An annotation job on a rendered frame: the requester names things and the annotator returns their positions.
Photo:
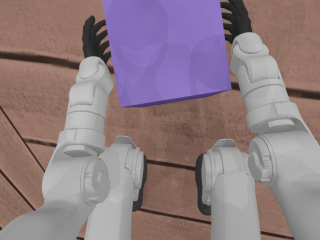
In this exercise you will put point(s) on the robot foot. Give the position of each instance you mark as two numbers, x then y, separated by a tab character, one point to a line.
204	208
137	204

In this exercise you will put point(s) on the robot right foot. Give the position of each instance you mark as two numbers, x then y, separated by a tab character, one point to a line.
204	208

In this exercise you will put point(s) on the right robot hand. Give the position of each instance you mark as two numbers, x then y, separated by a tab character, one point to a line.
239	19

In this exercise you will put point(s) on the robot left upper arm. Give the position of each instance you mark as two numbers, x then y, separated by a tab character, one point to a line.
72	187

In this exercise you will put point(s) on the carton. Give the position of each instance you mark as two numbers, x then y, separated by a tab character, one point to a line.
166	51

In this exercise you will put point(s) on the robot right forearm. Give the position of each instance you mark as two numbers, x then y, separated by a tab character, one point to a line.
269	109

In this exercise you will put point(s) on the left robot hand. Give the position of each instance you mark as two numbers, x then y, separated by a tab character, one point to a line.
91	42

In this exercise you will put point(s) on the robot right upper arm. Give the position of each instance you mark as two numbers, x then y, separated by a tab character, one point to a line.
289	164

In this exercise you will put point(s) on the robot left forearm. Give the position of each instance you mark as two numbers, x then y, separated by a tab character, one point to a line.
83	133

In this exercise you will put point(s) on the robot left foot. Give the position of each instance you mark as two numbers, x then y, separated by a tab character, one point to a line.
137	204

